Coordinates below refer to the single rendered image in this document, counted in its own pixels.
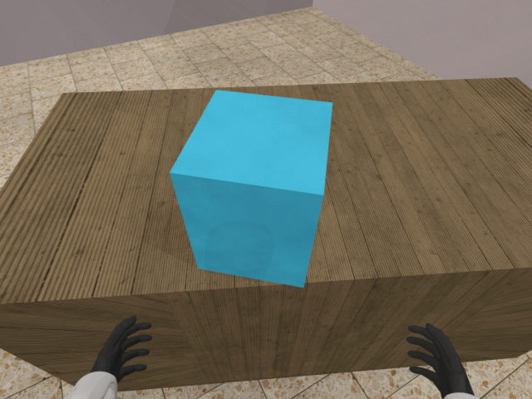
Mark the robot left forearm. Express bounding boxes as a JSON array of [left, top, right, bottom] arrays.
[[64, 372, 117, 399]]

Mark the right robot hand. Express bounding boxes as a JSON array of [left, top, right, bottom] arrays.
[[406, 323, 474, 399]]

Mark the carton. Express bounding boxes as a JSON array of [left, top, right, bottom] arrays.
[[170, 90, 333, 288]]

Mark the left robot hand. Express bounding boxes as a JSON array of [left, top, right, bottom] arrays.
[[90, 316, 152, 383]]

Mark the pedestal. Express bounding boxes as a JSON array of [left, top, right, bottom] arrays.
[[0, 77, 532, 392]]

